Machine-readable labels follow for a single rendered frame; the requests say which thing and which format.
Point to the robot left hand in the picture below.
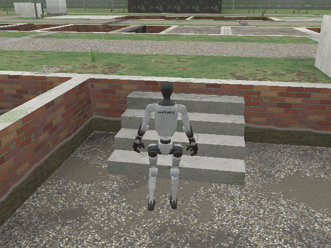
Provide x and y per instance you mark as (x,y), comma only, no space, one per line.
(135,145)

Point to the robot left forearm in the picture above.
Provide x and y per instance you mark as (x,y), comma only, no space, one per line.
(139,135)

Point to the robot right upper arm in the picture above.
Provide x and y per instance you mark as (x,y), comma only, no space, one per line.
(185,118)

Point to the robot right hand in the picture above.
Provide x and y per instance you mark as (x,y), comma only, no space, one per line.
(195,148)

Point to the robot torso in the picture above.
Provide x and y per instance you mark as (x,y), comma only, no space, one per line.
(165,125)

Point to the left robot foot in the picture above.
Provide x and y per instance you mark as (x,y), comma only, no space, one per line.
(151,206)

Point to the robot left upper arm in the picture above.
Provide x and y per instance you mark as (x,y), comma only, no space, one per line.
(147,115)

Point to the robot right forearm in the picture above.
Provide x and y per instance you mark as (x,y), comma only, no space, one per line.
(191,137)

